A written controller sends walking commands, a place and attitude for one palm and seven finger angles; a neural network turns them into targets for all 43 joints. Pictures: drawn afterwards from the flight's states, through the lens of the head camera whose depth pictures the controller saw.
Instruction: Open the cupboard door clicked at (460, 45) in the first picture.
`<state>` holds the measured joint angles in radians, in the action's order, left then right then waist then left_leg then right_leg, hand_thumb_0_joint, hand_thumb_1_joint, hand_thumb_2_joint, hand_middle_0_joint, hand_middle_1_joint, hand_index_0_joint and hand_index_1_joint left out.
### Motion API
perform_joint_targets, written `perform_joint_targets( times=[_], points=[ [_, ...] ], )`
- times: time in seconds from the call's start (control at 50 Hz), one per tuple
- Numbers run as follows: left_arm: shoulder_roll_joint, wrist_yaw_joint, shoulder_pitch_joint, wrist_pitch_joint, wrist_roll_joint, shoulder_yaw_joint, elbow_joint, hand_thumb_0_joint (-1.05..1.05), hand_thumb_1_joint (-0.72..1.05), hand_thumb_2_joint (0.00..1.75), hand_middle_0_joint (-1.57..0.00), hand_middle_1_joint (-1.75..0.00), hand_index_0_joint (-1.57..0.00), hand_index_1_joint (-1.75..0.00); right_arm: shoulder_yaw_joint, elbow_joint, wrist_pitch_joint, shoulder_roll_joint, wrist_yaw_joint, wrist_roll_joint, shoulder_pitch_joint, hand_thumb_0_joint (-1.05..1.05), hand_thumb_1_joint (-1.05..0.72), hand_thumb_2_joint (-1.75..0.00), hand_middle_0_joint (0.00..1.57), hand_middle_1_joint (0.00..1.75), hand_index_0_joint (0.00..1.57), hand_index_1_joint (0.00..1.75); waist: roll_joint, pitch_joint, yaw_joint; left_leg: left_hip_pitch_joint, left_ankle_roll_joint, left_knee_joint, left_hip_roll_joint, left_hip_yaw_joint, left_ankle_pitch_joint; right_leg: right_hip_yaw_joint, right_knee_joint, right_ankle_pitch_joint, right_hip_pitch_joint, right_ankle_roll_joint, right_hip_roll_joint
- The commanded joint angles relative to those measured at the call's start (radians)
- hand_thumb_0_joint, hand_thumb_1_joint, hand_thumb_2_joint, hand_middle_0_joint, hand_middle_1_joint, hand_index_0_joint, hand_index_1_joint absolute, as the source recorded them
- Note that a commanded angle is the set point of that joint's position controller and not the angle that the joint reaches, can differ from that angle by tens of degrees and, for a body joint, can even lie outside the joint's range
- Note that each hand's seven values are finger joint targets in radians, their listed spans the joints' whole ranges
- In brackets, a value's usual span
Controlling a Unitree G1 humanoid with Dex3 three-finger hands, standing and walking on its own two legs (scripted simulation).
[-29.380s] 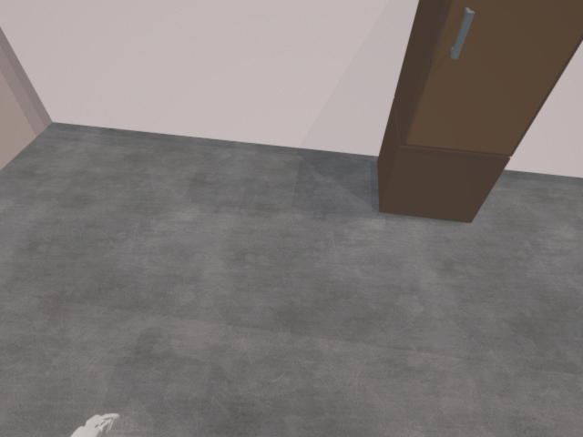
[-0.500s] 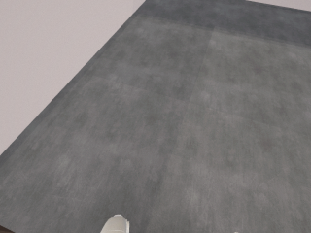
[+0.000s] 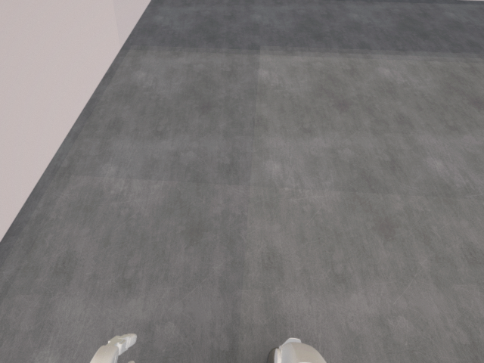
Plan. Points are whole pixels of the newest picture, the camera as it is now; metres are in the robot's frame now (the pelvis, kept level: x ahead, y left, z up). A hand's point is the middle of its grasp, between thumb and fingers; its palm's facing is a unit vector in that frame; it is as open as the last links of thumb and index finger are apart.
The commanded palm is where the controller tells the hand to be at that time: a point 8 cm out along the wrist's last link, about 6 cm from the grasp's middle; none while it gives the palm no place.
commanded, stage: walk to a spot facing it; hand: left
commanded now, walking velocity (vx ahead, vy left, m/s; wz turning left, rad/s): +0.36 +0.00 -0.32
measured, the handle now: out of the picture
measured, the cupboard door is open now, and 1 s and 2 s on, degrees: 49 49 49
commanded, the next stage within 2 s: turn to face it in 0.32 s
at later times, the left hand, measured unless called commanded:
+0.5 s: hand (173, 330) +0.20 +0.14 -0.17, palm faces +0.03 -0.99 -0.17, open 7.3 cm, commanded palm none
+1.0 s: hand (179, 207) +0.47 +0.16 -0.15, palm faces +0.18 -0.96 -0.22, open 7.4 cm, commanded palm none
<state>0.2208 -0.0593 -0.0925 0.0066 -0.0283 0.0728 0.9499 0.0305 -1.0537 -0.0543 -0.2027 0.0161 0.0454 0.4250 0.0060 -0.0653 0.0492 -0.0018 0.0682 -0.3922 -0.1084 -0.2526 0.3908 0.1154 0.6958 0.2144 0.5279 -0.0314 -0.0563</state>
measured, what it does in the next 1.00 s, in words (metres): walks ahead: right foot, then left foot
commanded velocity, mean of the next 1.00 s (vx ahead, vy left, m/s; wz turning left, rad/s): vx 0.12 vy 0.00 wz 0.34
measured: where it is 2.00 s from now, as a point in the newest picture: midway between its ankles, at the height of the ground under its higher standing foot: (267, 291)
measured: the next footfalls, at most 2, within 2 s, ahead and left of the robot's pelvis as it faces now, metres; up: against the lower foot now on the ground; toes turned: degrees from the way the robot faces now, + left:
right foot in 0.04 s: +0.15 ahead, -0.10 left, +0.00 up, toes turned -8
left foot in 0.54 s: +0.42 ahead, +0.07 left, +0.00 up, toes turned +4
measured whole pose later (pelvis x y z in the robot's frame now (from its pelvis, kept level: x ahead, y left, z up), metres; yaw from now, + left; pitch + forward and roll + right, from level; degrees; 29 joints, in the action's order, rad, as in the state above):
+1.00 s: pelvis +0.37 -0.05 +0.01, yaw +11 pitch +3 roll -2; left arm 0.21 0.01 -0.09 0.02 -0.01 0.07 0.90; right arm 0.06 -0.99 0.03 -0.20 0.01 0.03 0.29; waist 0.01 -0.02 0.06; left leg -0.36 -0.01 -0.52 0.04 0.12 0.21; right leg 0.01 0.62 0.33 0.35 0.06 0.00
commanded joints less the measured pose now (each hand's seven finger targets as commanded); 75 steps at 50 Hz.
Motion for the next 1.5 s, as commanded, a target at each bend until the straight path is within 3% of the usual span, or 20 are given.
perform_joint_targets(
  times=[0.0,0.02,0.04,0.16,0.4,0.48,0.52,0.54,0.6,0.66,0.76,0.96,1.0,1.02,1.12,1.3,1.34,1.36,1.4,1.48],
  points=[
    [0.132,0.017,-0.320,-0.041,-0.009,0.034,0.039,0.00,0.90,0.90,-0.20,-0.30,-0.20,-0.30,0.023,0.061,-0.013,-0.147,-0.007,-0.022,-0.048,0.00,-0.90,-0.90,0.20,0.30,0.20,0.30,-0.045,0.143,-0.203,-0.323,-0.077,-0.378,-0.126,-0.011,-0.605,-0.068,-0.147,0.066,-0.629,-0.100,-0.005],
    [0.268,0.036,-0.466,-0.048,-0.011,0.072,0.066,0.00,0.90,0.90,-0.20,-0.30,-0.20,-0.30,0.008,0.100,-0.018,-0.071,-0.012,-0.043,-0.043,0.00,-0.90,-0.90,0.20,0.30,0.20,0.30,-0.329,0.272,-0.251,-0.619,-0.024,-0.777,0.050,-0.011,0.076,-0.592,-0.305,0.133,-0.848,-0.222,-0.324],
    [0.292,0.048,-0.436,-0.045,0.020,0.070,0.065,0.00,0.90,0.90,-0.20,-0.30,-0.20,-0.30,0.017,0.126,-0.016,-0.103,-0.011,-0.044,-0.111,0.00,-0.90,-0.90,0.20,0.30,0.20,0.30,-0.295,0.251,-0.226,-0.714,-0.040,-0.946,0.031,0.166,0.205,-0.730,-0.439,0.119,-0.793,-0.245,-0.383],
    [0.094,0.061,-0.175,-0.080,0.014,0.007,0.018,0.00,0.90,0.90,-0.20,-0.30,-0.20,-0.30,0.021,0.042,0.022,-0.035,-0.017,-0.018,-0.064,0.00,-0.90,-0.90,0.20,0.30,0.20,0.30,-0.087,0.076,-0.027,-0.521,-0.010,-0.694,-0.067,0.207,-0.077,-0.258,-0.469,-0.243,-0.333,-0.161,-0.198],
    [0.070,0.071,-0.351,-0.102,0.013,-0.017,0.141,0.00,0.90,0.90,-0.20,-0.30,-0.20,-0.30,0.019,0.130,0.012,-0.019,-0.041,-0.032,-0.360,0.00,-0.90,-0.90,0.20,0.30,0.20,0.30,-0.097,-0.020,-0.081,-0.616,-0.036,-0.335,0.007,0.166,-0.209,-0.209,-0.440,-0.583,-0.559,-0.140,-0.192],
    [0.090,0.087,-0.326,-0.100,0.016,-0.018,0.148,0.00,0.90,0.90,-0.20,-0.30,-0.20,-0.30,0.014,0.061,0.007,-0.037,-0.021,-0.027,-0.195,0.00,-0.90,-0.90,0.20,0.30,0.20,0.30,-0.089,0.059,0.010,-0.322,-0.093,-0.159,0.119,0.111,-0.296,-0.064,-0.193,-0.959,-0.565,-0.055,-0.147],
    [0.061,0.091,-0.379,-0.089,0.031,-0.022,0.135,0.00,0.90,0.90,-0.20,-0.30,-0.20,-0.30,0.036,0.019,0.001,-0.168,-0.006,-0.010,0.020,0.00,-0.90,-0.90,0.20,0.30,0.20,0.30,0.122,0.248,0.062,0.125,-0.235,-0.186,-0.134,0.434,-0.878,0.016,0.223,-0.376,-0.232,0.044,-0.017],
    [0.020,0.090,-0.397,-0.089,0.044,-0.038,0.110,0.00,0.90,0.90,-0.20,-0.30,-0.20,-0.30,0.040,0.012,0.005,-0.208,0.006,-0.020,0.086,0.00,-0.90,-0.90,0.20,0.30,0.20,0.30,0.244,0.333,0.061,0.218,-0.380,-0.106,-0.340,0.694,-1.245,-0.033,0.526,0.384,-0.104,0.056,0.080],
    [0.025,0.091,-0.225,-0.051,0.015,-0.023,0.045,0.00,0.90,0.90,-0.20,-0.30,-0.20,-0.30,0.029,0.066,0.016,-0.160,0.019,-0.030,-0.095,0.00,-0.90,-0.90,0.20,0.30,0.20,0.30,0.107,0.052,-0.008,-0.192,-0.337,0.038,-0.271,0.617,-0.816,-0.141,0.605,0.299,0.010,0.076,-0.011],
    [0.006,0.077,-0.265,-0.012,0.011,-0.010,0.047,0.00,0.90,0.90,-0.20,-0.30,-0.20,-0.30,0.019,0.090,0.013,-0.134,0.021,-0.028,-0.169,0.00,-0.90,-0.90,0.20,0.30,0.20,0.30,0.083,0.090,-0.069,-0.309,-0.246,0.071,-0.157,0.456,-0.683,-0.124,0.480,0.184,-0.088,0.095,-0.016],
    [0.022,0.072,-0.204,0.013,0.006,0.010,-0.003,0.00,0.90,0.90,-0.20,-0.30,-0.20,-0.30,0.043,0.113,0.033,-0.164,0.011,-0.024,-0.180,0.00,-0.90,-0.90,0.20,0.30,0.20,0.30,0.095,0.142,-0.067,-0.307,-0.227,0.112,-0.107,0.504,-0.340,-0.107,0.334,0.128,-0.072,0.108,0.003],
    [0.083,0.083,-0.134,-0.008,0.022,0.017,-0.080,0.00,0.90,0.90,-0.20,-0.30,-0.20,-0.30,0.080,0.147,0.068,-0.185,0.005,-0.030,-0.178,0.00,-0.90,-0.90,0.20,0.30,0.20,0.30,0.136,0.155,-0.075,-0.371,-0.165,-0.050,-0.026,0.603,-0.428,-0.112,-0.267,0.010,-0.402,0.082,0.054],
    [0.241,0.099,-0.186,-0.022,0.000,0.048,-0.079,0.00,0.90,0.90,-0.20,-0.30,-0.20,-0.30,0.068,0.183,0.064,-0.082,-0.006,-0.043,-0.185,0.00,-0.90,-0.90,0.20,0.30,0.20,0.30,-0.289,0.163,-0.102,-0.652,-0.026,-0.389,0.175,0.303,0.110,-0.472,-0.437,-0.147,-0.605,-0.055,-0.368],
    [0.242,0.099,-0.178,-0.018,0.004,0.039,-0.086,0.00,0.90,0.90,-0.20,-0.30,-0.20,-0.30,0.077,0.189,0.070,-0.122,-0.010,-0.032,-0.198,0.00,-0.90,-0.90,0.20,0.30,0.20,0.30,-0.239,0.138,-0.095,-0.630,-0.027,-0.637,0.133,0.278,0.247,-0.473,-0.414,-0.263,-0.469,-0.137,-0.475],
    [0.128,0.095,-0.072,-0.020,0.012,0.003,-0.113,0.00,0.90,0.90,-0.20,-0.30,-0.20,-0.30,0.061,0.173,0.103,-0.089,-0.036,-0.031,-0.216,0.00,-0.90,-0.90,0.20,0.30,0.20,0.30,-0.217,0.049,-0.029,-0.623,0.010,-0.758,0.057,0.221,0.036,-0.096,-0.343,-0.494,-0.412,-0.075,-0.257],
    [0.213,0.083,-0.172,-0.020,0.005,0.025,-0.084,0.00,0.90,0.90,-0.20,-0.30,-0.20,-0.30,0.042,0.217,0.085,-0.101,-0.043,-0.033,-0.282,0.00,-0.90,-0.90,0.20,0.30,0.20,0.30,-0.206,0.129,-0.054,-0.349,-0.028,-0.215,0.121,0.092,-0.071,0.013,-0.111,-0.737,-0.490,-0.030,-0.271],
    [0.180,0.076,-0.140,-0.017,0.019,0.021,-0.115,0.00,0.90,0.90,-0.20,-0.30,-0.20,-0.30,0.072,0.181,0.072,-0.217,-0.035,-0.021,-0.122,0.00,-0.90,-0.90,0.20,0.30,0.20,0.30,0.021,0.247,0.043,0.004,-0.103,-0.066,-0.023,0.267,-0.468,0.073,0.182,-0.363,-0.237,0.059,-0.205],
    [0.104,0.070,-0.108,-0.013,0.027,-0.001,-0.158,0.00,0.90,0.90,-0.20,-0.30,-0.20,-0.30,0.101,0.179,0.067,-0.329,-0.026,-0.022,-0.048,0.00,-0.90,-0.90,0.20,0.30,0.20,0.30,0.307,0.273,0.079,0.116,-0.279,-0.035,-0.320,0.678,-0.938,0.047,0.439,0.428,0.044,0.130,-0.050],
    [0.130,0.081,-0.037,0.011,0.015,0.002,-0.202,0.00,0.90,0.90,-0.20,-0.30,-0.20,-0.30,0.096,0.185,0.074,-0.335,-0.013,-0.027,-0.073,0.00,-0.90,-0.90,0.20,0.30,0.20,0.30,0.072,0.211,0.058,0.006,-0.347,-0.020,-0.353,0.633,-0.739,-0.111,0.546,0.411,0.101,0.114,-0.075],
    [0.119,0.069,-0.099,0.031,0.010,0.014,-0.130,0.00,0.90,0.90,-0.20,-0.30,-0.20,-0.30,0.069,0.226,0.069,-0.247,0.001,-0.022,-0.271,0.00,-0.90,-0.90,0.20,0.30,0.20,0.30,0.183,0.093,-0.034,-0.221,-0.222,0.035,-0.143,0.486,-0.439,-0.119,0.431,0.235,0.004,0.115,-0.046]
  ],
)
